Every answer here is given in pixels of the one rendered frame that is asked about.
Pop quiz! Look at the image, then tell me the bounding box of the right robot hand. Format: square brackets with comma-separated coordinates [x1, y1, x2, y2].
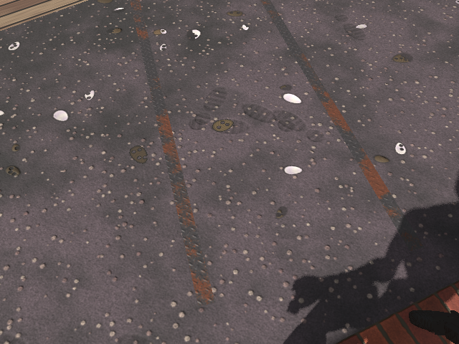
[409, 310, 459, 344]

